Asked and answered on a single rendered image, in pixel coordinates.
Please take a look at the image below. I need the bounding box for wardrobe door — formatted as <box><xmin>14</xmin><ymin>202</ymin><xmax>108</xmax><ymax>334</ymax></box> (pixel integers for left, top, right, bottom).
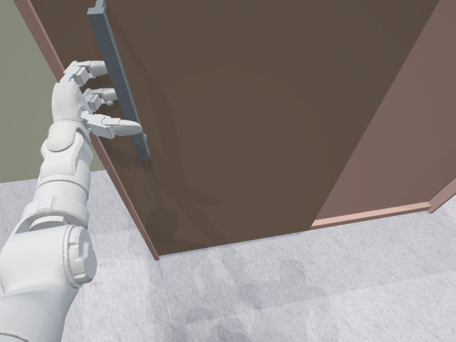
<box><xmin>315</xmin><ymin>0</ymin><xmax>456</xmax><ymax>220</ymax></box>
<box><xmin>30</xmin><ymin>0</ymin><xmax>439</xmax><ymax>256</ymax></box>

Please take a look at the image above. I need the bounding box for robot left forearm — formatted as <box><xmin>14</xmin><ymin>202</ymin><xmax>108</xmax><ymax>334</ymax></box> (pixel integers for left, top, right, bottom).
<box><xmin>0</xmin><ymin>120</ymin><xmax>93</xmax><ymax>293</ymax></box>

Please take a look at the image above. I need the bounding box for left robot hand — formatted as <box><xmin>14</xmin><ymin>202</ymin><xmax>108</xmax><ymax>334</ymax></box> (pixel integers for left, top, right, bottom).
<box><xmin>51</xmin><ymin>61</ymin><xmax>142</xmax><ymax>139</ymax></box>

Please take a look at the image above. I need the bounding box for left robot upper arm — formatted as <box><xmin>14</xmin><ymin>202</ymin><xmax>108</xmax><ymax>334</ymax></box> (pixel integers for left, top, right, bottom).
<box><xmin>0</xmin><ymin>224</ymin><xmax>97</xmax><ymax>342</ymax></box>

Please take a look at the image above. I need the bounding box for handle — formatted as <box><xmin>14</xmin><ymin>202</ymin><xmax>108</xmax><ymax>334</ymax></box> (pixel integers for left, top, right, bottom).
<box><xmin>87</xmin><ymin>0</ymin><xmax>150</xmax><ymax>160</ymax></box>

